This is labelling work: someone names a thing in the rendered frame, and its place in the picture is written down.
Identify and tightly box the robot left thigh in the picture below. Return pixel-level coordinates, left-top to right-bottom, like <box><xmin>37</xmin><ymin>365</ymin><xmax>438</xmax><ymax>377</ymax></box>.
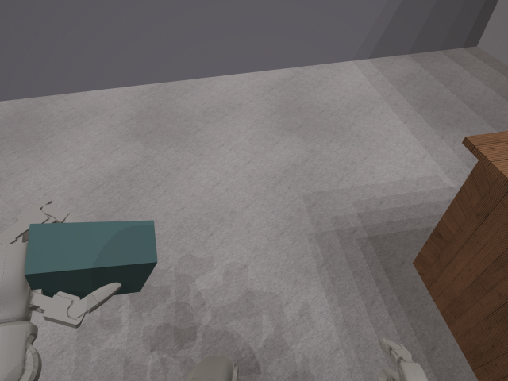
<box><xmin>184</xmin><ymin>356</ymin><xmax>239</xmax><ymax>381</ymax></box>

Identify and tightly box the right robot hand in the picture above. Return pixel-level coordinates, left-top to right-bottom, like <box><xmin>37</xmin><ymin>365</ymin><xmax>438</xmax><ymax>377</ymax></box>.
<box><xmin>378</xmin><ymin>338</ymin><xmax>428</xmax><ymax>381</ymax></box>

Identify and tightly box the sponge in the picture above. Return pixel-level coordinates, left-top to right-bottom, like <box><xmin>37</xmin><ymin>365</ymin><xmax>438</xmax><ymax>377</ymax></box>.
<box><xmin>25</xmin><ymin>221</ymin><xmax>158</xmax><ymax>300</ymax></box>

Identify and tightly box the table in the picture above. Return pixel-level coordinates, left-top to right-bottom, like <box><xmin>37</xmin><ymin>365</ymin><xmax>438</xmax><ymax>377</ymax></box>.
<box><xmin>413</xmin><ymin>131</ymin><xmax>508</xmax><ymax>381</ymax></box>

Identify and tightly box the left robot hand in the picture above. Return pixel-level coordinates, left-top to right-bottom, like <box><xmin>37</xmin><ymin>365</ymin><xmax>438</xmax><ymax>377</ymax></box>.
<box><xmin>0</xmin><ymin>198</ymin><xmax>121</xmax><ymax>329</ymax></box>

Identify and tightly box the left robot forearm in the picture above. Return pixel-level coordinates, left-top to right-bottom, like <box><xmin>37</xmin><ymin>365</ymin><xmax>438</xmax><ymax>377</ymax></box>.
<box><xmin>0</xmin><ymin>321</ymin><xmax>42</xmax><ymax>381</ymax></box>

